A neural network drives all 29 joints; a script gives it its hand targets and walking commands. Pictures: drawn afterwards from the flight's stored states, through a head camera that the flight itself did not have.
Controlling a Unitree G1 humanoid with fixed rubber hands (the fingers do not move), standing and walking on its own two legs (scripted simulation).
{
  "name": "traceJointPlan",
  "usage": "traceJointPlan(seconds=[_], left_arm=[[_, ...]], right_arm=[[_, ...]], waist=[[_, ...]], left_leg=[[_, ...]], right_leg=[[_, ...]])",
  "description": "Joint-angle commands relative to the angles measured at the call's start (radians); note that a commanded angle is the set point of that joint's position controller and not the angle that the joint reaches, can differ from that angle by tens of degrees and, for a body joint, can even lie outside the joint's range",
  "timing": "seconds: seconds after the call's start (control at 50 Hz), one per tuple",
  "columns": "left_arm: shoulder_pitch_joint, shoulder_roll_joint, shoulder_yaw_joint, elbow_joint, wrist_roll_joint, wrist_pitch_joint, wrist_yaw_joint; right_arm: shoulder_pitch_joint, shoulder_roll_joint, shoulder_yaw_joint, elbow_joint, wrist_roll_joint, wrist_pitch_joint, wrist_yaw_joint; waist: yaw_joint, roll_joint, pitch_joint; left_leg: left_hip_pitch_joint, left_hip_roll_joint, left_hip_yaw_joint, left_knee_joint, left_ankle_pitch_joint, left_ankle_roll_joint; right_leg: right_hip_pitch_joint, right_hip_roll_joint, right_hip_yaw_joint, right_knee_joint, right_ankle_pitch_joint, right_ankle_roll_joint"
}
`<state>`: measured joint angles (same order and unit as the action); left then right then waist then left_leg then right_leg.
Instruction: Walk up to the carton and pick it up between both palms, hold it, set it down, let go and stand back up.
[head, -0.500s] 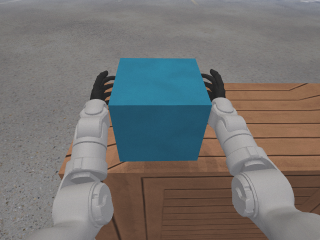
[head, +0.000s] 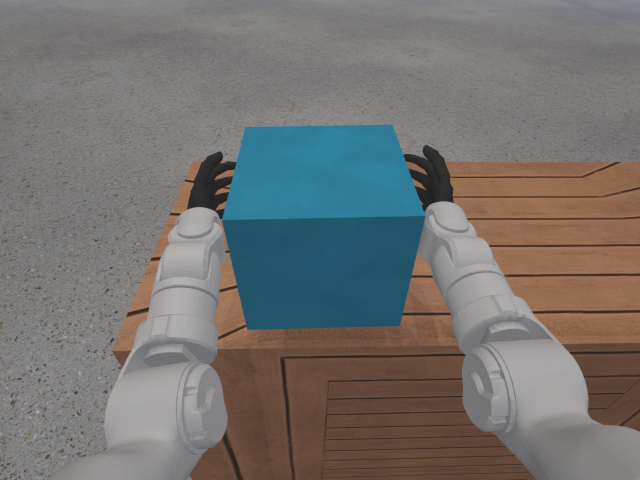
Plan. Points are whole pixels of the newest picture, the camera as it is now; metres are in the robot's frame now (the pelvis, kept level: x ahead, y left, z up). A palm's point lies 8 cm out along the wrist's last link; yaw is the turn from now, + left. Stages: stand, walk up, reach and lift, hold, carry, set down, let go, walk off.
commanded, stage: set down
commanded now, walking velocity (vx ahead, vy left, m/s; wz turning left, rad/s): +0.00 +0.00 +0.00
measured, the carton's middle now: (321, 224) +0.42 -0.02 +0.14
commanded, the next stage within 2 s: none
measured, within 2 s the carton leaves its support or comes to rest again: neither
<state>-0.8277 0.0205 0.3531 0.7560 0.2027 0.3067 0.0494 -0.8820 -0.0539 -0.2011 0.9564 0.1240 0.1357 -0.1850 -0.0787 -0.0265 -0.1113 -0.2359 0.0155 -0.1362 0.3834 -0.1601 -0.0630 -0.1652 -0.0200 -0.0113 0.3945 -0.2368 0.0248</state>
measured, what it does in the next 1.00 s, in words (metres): stands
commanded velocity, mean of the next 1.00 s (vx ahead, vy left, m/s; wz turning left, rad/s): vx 0.00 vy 0.00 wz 0.00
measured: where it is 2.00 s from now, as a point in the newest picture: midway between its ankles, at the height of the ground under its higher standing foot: outside the picture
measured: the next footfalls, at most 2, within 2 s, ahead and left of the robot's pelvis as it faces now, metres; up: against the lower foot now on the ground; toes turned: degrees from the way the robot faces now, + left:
none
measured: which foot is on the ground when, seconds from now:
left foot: down 0.00-1.00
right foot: down 0.00-1.00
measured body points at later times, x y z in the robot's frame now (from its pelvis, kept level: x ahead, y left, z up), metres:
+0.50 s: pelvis +0.00 +0.00 +0.00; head -0.03 +0.02 +0.45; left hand +0.43 +0.12 +0.14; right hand +0.41 -0.18 +0.16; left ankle +0.03 +0.16 -0.74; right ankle -0.02 -0.13 -0.74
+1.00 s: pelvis +0.01 +0.00 +0.00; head -0.02 +0.01 +0.45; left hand +0.44 +0.11 +0.13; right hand +0.41 -0.18 +0.16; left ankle +0.03 +0.16 -0.74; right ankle -0.02 -0.13 -0.74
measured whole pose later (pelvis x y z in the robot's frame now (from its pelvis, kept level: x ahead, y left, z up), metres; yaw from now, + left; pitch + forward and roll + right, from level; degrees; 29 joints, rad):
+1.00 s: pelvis +0.01 +0.00 +0.00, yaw +0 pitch +1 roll +0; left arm -0.83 0.02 0.35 0.95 0.22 0.16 0.06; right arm -0.87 0.01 -0.45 0.99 -0.13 0.03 -0.10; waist -0.09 -0.03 -0.09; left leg -0.24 0.02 -0.14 0.38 -0.17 -0.06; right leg -0.17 -0.02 -0.01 0.39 -0.24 0.02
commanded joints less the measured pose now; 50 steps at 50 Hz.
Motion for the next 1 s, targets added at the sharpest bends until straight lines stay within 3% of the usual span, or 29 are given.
traceJointPlan(seconds=[0.0, 0.02, 0.04, 0.08, 0.1, 0.12, 0.14, 0.26, 0.28, 0.3, 0.36, 0.38, 0.42, 0.46, 0.5, 0.52, 0.54, 0.56, 0.58, 0.64, 0.7, 0.72, 0.78, 0.86, 0.88, 0.9, 0.92, 0.94, 0.98], left_arm=[[-0.808, -0.618, -0.359, -0.087, -0.093, -0.073, -0.152], [-0.825, -0.622, -0.369, -0.104, -0.095, -0.082, -0.146], [-0.811, -0.633, -0.376, -0.107, -0.104, -0.086, -0.145], [-0.83, -0.649, -0.397, -0.099, -0.11, -0.109, -0.143], [-0.802, -0.661, -0.385, -0.083, -0.091, -0.103, -0.146], [-0.824, -0.671, -0.401, -0.088, -0.109, -0.113, -0.142], [-0.808, -0.66, -0.38, -0.061, -0.09, -0.112, -0.145], [-0.792, -0.634, -0.31, -0.034, -0.053, -0.131, -0.153], [-0.883, -0.625, -0.335, -0.074, -0.072, -0.155, -0.147], [-0.826, -0.61, -0.319, -0.04, -0.069, -0.153, -0.141], [-0.859, -0.626, -0.317, -0.03, -0.072, -0.172, -0.145], [-0.852, -0.615, -0.311, -0.02, -0.068, -0.172, -0.146], [-0.874, -0.594, -0.291, -0.004, -0.064, -0.182, -0.146], [-0.89, -0.616, -0.302, -0.009, -0.057, -0.192, -0.135], [-0.855, -0.61, -0.272, 0.017, -0.04, -0.192, -0.137], [-0.832, -0.597, -0.291, 0.026, -0.051, -0.192, -0.144], [-0.831, -0.605, -0.259, 0.028, -0.024, -0.194, -0.15], [-0.863, -0.601, -0.291, 0.001, -0.055, -0.203, -0.149], [-0.836, -0.609, -0.277, 0.009, -0.047, -0.207, -0.15], [-0.769, -0.572, -0.218, 0.007, -0.002, -0.212, -0.154], [-0.832, -0.6, -0.241, 0.01, -0.016, -0.229, -0.153], [-0.831, -0.606, -0.249, -0.01, -0.018, -0.24, -0.144], [-0.807, -0.591, -0.239, 0.017, -0.018, -0.232, -0.154], [-0.797, -0.573, -0.201, 0.014, 0.004, -0.228, -0.166], [-0.767, -0.577, -0.193, 0.038, 0.021, -0.232, -0.164], [-0.777, -0.577, -0.205, 0.035, 0.019, -0.232, -0.156], [-0.773, -0.578, -0.193, 0.03, 0.009, -0.238, -0.155], [-0.752, -0.587, -0.2, 0.024, 0.014, -0.24, -0.16], [-0.752, -0.594, -0.184, 0.031, 0.029, -0.245, -0.167]], right_arm=[[-0.838, 0.558, 0.183, -0.284, -0.091, -0.078, 0.182], [-0.829, 0.574, 0.193, -0.26, -0.092, -0.079, 0.182], [-0.851, 0.593, 0.243, -0.329, -0.078, -0.085, 0.179], [-0.848, 0.577, 0.197, -0.294, -0.109, -0.09, 0.174], [-0.836, 0.576, 0.192, -0.299, -0.118, -0.094, 0.179], [-0.817, 0.585, 0.172, -0.268, -0.129, -0.089, 0.185], [-0.813, 0.58, 0.159, -0.256, -0.119, -0.093, 0.189], [-0.75, 0.574, 0.114, -0.194, -0.174, -0.085, 0.211], [-0.772, 0.599, 0.099, -0.176, -0.183, -0.098, 0.215], [-0.761, 0.589, 0.114, -0.168, -0.171, -0.1, 0.216], [-0.755, 0.599, 0.06, -0.155, -0.209, -0.104, 0.225], [-0.733, 0.57, 0.046, -0.161, -0.223, -0.115, 0.231], [-0.772, 0.592, 0.043, -0.165, -0.231, -0.114, 0.241], [-0.777, 0.587, 0.028, -0.141, -0.244, -0.123, 0.253], [-0.755, 0.582, 0.024, -0.149, -0.263, -0.128, 0.259], [-0.715, 0.569, 0.013, -0.124, -0.268, -0.126, 0.251], [-0.718, 0.596, 0.016, -0.126, -0.273, -0.128, 0.252], [-0.684, 0.589, 0.0, -0.088, -0.276, -0.123, 0.254], [-0.705, 0.601, 0.023, -0.142, -0.273, -0.139, 0.258], [-0.627, 0.602, 0.037, -0.105, -0.276, -0.127, 0.262], [-0.684, 0.609, 0.011, -0.132, -0.304, -0.143, 0.264], [-0.664, 0.621, 0.01, -0.124, -0.306, -0.15, 0.27], [-0.648, 0.593, -0.011, -0.101, -0.332, -0.149, 0.275], [-0.62, 0.59, -0.032, -0.096, -0.349, -0.149, 0.28], [-0.644, 0.61, -0.003, -0.122, -0.329, -0.165, 0.284], [-0.653, 0.601, -0.02, -0.111, -0.336, -0.17, 0.287], [-0.645, 0.602, -0.013, -0.113, -0.328, -0.174, 0.285], [-0.593, 0.595, -0.03, -0.077, -0.333, -0.165, 0.28], [-0.594, 0.614, -0.04, -0.095, -0.368, -0.165, 0.281]], waist=[[-0.011, 0.03, -0.479], [-0.025, 0.018, -0.489], [-0.005, 0.024, -0.527], [-0.058, -0.009, -0.554], [-0.025, 0.042, -0.536], [-0.062, 0.008, -0.526], [-0.048, 0.04, -0.503], [-0.024, 0.024, -0.467], [-0.045, 0.028, -0.529], [-0.028, 0.015, -0.51], [-0.054, 0.007, -0.49], [-0.071, 0.03, -0.537], [-0.032, 0.033, -0.518], [-0.057, 0.049, -0.521], [-0.029, 0.028, -0.497], [-0.066, -0.002, -0.456], [-0.036, 0.02, -0.487], [-0.077, 0.008, -0.47], [-0.036, 0.019, -0.535], [-0.019, -0.001, -0.467], [-0.04, -0.008, -0.491], [-0.039, 0.027, -0.535], [-0.061, -0.015, -0.504], [-0.042, 0.016, -0.475], [-0.016, 0.036, -0.507], [-0.039, 0.022, -0.495], [-0.021, -0.004, -0.515], [-0.046, -0.013, -0.46], [-0.047, 0.002, -0.476]], left_leg=[[0.361, -0.048, 0.16, -0.041, 0.207, 0.002], [0.364, -0.051, 0.157, -0.033, 0.229, -0.002], [0.366, -0.053, 0.158, -0.025, 0.275, -0.007], [0.383, -0.048, 0.153, -0.012, 0.275, -0.015], [0.369, -0.05, 0.144, -0.029, 0.267, -0.01], [0.38, -0.046, 0.141, -0.028, 0.273, -0.013], [0.38, -0.048, 0.152, -0.03, 0.237, -0.019], [0.351, -0.044, 0.17, -0.056, 0.221, -0.005], [0.356, -0.045, 0.168, -0.038, 0.235, -0.011], [0.337, -0.043, 0.169, -0.037, 0.27, -0.011], [0.322, -0.041, 0.163, -0.051, 0.211, -0.003], [0.36, -0.041, 0.177, -0.041, 0.247, -0.019], [0.326, -0.045, 0.185, -0.053, 0.225, -0.01], [0.351, -0.036, 0.179, -0.054, 0.229, -0.019], [0.33, -0.043, 0.183, -0.052, 0.237, -0.012], [0.323, -0.038, 0.182, -0.054, 0.212, -0.011], [0.307, -0.045, 0.188, -0.062, 0.209, -0.006], [0.33, -0.039, 0.178, -0.058, 0.218, -0.011], [0.323, -0.035, 0.185, -0.041, 0.276, -0.015], [0.308, -0.049, 0.195, -0.058, 0.265, -0.008], [0.269, -0.044, 0.191, -0.078, 0.207, -0.001], [0.293, -0.048, 0.191, -0.062, 0.25, -0.012], [0.299, -0.042, 0.193, -0.062, 0.244, -0.011], [0.262, -0.05, 0.209, -0.071, 0.25, -0.007], [0.287, -0.045, 0.209, -0.057, 0.289, -0.014], [0.312, -0.041, 0.204, -0.048, 0.29, -0.019], [0.307, -0.035, 0.205, -0.046, 0.294, -0.013], [0.292, -0.045, 0.198, -0.06, 0.26, -0.007], [0.294, -0.044, 0.202, -0.066, 0.256, -0.008]], right_leg=[[0.071, 0.081, -0.061, -0.149, 0.292, 0.063], [0.085, 0.081, -0.069, -0.129, 0.333, 0.072], [0.108, 0.082, -0.062, -0.116, 0.394, 0.071], [0.094, 0.086, -0.072, -0.122, 0.404, 0.071], [0.073, 0.086, -0.069, -0.129, 0.361, 0.069], [0.056, 0.087, -0.081, -0.143, 0.342, 0.059], [0.05, 0.086, -0.084, -0.141, 0.321, 0.055], [0.066, 0.076, -0.06, -0.132, 0.319, 0.064], [0.068, 0.075, -0.072, -0.12, 0.359, 0.061], [0.088, 0.073, -0.06, -0.109, 0.402, 0.062], [0.064, 0.076, -0.072, -0.123, 0.333, 0.064], [0.071, 0.075, -0.076, -0.119, 0.389, 0.062], [0.071, 0.067, -0.066, -0.112, 0.363, 0.064], [0.033, 0.074, -0.081, -0.119, 0.331, 0.062], [0.051, 0.077, -0.083, -0.116, 0.347, 0.065], [0.044, 0.073, -0.085, -0.116, 0.35, 0.067], [0.079, 0.066, -0.081, -0.105, 0.357, 0.064], [0.053, 0.07, -0.088, -0.108, 0.362, 0.071], [0.077, 0.068, -0.072, -0.086, 0.438, 0.07], [0.132, 0.061, -0.057, -0.084, 0.501, 0.08], [0.117, 0.061, -0.064, -0.071, 0.461, 0.091], [0.112, 0.063, -0.071, -0.067, 0.478, 0.082], [0.107, 0.065, -0.082, -0.067, 0.47, 0.078], [0.141, 0.053, -0.064, -0.053, 0.539, 0.089], [0.12, 0.062, -0.071, -0.05, 0.539, 0.094], [0.087, 0.07, -0.084, -0.059, 0.499, 0.079], [0.092, 0.066, -0.078, -0.058, 0.512, 0.078], [0.101, 0.059, -0.073, -0.072, 0.493, 0.078], [0.103, 0.058, -0.08, -0.072, 0.503, 0.086]])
